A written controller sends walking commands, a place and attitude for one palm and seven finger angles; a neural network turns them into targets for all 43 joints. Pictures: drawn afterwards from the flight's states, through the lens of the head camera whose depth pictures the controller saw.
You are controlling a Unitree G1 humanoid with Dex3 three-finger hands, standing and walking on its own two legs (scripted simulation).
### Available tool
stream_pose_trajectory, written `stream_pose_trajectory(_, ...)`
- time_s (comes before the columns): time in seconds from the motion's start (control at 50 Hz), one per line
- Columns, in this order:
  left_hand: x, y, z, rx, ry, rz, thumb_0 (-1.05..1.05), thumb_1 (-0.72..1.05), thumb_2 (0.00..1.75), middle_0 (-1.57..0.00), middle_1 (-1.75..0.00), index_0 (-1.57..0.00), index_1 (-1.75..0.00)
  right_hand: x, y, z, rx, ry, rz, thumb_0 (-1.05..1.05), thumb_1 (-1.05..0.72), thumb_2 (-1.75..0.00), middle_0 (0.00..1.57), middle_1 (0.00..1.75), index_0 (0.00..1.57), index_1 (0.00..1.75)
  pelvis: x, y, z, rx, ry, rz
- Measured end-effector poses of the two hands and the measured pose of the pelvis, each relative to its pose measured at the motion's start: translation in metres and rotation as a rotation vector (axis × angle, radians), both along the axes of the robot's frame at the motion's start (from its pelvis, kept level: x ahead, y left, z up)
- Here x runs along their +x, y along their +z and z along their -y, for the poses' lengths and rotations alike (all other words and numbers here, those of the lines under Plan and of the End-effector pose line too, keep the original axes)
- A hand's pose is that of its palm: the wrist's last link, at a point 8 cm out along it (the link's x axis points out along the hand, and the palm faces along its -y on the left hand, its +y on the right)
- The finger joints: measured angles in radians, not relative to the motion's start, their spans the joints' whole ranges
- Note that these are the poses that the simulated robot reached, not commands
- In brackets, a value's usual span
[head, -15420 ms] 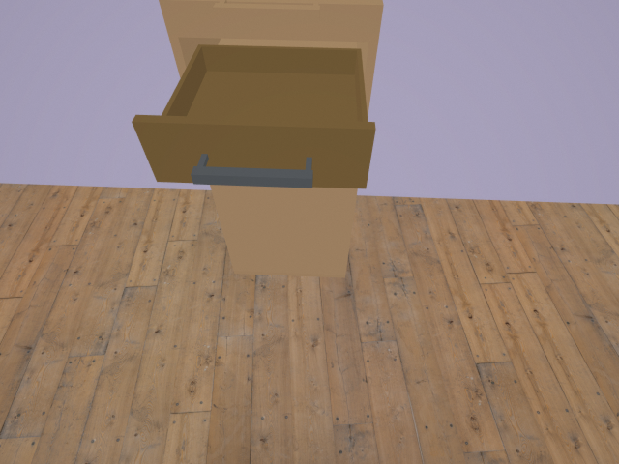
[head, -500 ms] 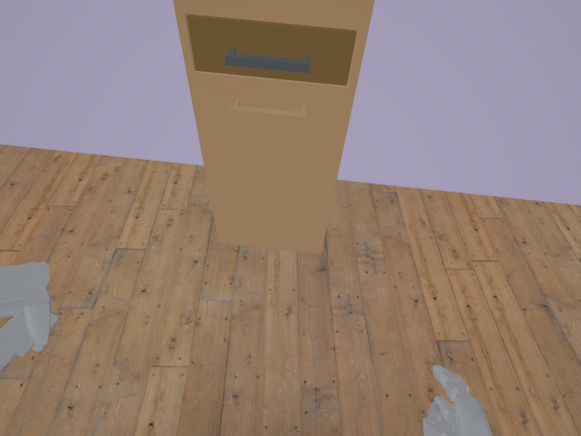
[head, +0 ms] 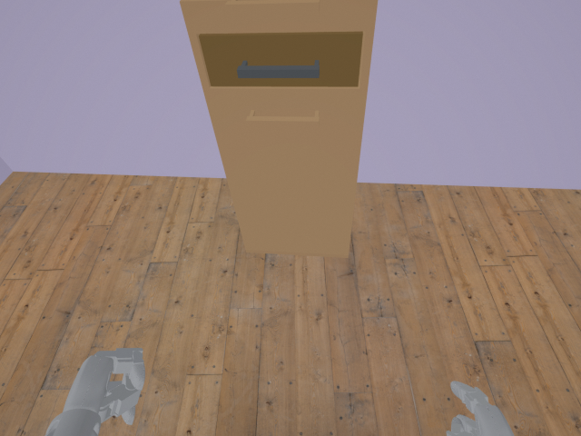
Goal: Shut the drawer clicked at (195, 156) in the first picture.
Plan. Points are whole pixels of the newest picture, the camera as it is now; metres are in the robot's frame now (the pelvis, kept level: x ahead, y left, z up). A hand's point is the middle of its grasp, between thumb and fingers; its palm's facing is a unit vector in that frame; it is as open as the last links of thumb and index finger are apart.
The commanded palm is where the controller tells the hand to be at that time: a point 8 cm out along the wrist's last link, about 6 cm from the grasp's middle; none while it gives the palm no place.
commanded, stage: let the arm hang, fingers relaxed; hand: left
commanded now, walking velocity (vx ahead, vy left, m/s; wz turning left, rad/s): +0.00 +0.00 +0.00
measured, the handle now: (279, 67) +0.89 +0.08 +0.07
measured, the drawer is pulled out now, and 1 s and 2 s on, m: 0.00 0.00 0.00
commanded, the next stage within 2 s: look to check the result in 0.94 s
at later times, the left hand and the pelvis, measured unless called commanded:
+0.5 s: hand out of the picture -0.04 +0.18 -0.16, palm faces +0.02 -0.97 -0.23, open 6.2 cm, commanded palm none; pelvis -0.01 +0.00 +0.01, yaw +0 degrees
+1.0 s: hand out of the picture +0.01 +0.15 -0.16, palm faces +0.03 -0.98 -0.17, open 7.3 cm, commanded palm none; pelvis +0.02 -0.01 +0.01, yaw -1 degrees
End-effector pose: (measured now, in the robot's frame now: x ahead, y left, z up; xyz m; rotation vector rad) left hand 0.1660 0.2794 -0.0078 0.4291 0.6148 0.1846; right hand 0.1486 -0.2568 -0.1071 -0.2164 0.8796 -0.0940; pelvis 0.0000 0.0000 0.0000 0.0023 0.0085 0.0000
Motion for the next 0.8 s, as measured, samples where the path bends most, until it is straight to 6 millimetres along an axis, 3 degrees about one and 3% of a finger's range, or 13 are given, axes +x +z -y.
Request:
stream_pose_trajectory(0.08, -0.051, -0.081, 0.029, -0.150, 0.048, -0.323, 0.01, 0.91, 0.90, -1.20, -1.40, -1.20, -1.40, -0.043, -0.005, 0.004, -0.033, -0.034, -0.123, 0.01, -0.90, -0.90, 0.20, 0.30, 0.20, 0.29, -0.007, 0.000, 0.003, 0.009, -0.005, 0.016)
stream_pose_trajectory(0.14, -0.092, -0.114, 0.053, -0.228, 0.086, -0.481, 0.01, 0.91, 0.90, -1.09, -1.30, -1.10, -1.29, -0.082, -0.006, 0.004, -0.054, -0.051, -0.252, 0.00, -0.90, -0.90, 0.20, 0.30, 0.20, 0.29, -0.011, 0.002, 0.007, 0.003, -0.001, 0.023)
stream_pose_trajectory(0.26, -0.158, -0.127, 0.046, -0.251, 0.193, -0.655, 0.01, 0.90, 0.90, -0.86, -1.09, -0.87, -1.05, -0.145, -0.014, -0.005, -0.041, -0.082, -0.467, 0.01, -0.90, -0.90, 0.20, 0.30, 0.19, 0.29, -0.014, 0.008, 0.010, -0.010, 0.008, 0.025)
stream_pose_trajectory(0.38, -0.200, -0.121, 0.043, -0.237, 0.255, -0.777, 0.01, 0.91, 0.90, -0.63, -0.81, -0.64, -0.79, -0.176, -0.026, -0.024, 0.023, -0.118, -0.551, 0.00, -0.90, -0.90, 0.20, 0.30, 0.19, 0.29, -0.011, 0.010, 0.006, -0.011, 0.001, 0.027)
stream_pose_trajectory(0.48, -0.206, -0.118, 0.046, -0.235, 0.271, -0.808, 0.01, 0.91, 0.90, -0.44, -0.59, -0.45, -0.58, -0.185, -0.031, -0.040, 0.068, -0.135, -0.573, 0.00, -0.90, -0.90, 0.20, 0.30, 0.19, 0.29, -0.009, 0.011, 0.005, -0.008, -0.007, 0.026)
stream_pose_trajectory(0.58, -0.193, -0.121, 0.056, -0.255, 0.259, -0.790, 0.00, 0.91, 0.90, -0.30, -0.42, -0.30, -0.42, -0.187, -0.033, -0.052, 0.094, -0.146, -0.579, 0.00, -0.90, -0.90, 0.20, 0.30, 0.19, 0.29, -0.004, 0.012, 0.004, -0.004, -0.012, 0.025)
stream_pose_trajectory(0.7, -0.170, -0.125, 0.072, -0.288, 0.226, -0.752, 0.00, 0.91, 0.90, -0.22, -0.33, -0.23, -0.33, -0.181, -0.033, -0.057, 0.103, -0.162, -0.569, 0.00, -0.90, -0.90, 0.20, 0.30, 0.19, 0.29, 0.002, 0.012, 0.004, -0.002, -0.018, 0.026)
stream_pose_trajectory(0.8, -0.163, -0.127, 0.073, -0.288, 0.224, -0.753, 0.02, 0.93, 0.90, -0.20, -0.31, -0.21, -0.31, -0.174, -0.031, -0.057, 0.100, -0.174, -0.558, 0.00, -0.90, -0.90, 0.20, 0.30, 0.19, 0.29, 0.008, 0.013, 0.006, -0.002, -0.020, 0.028)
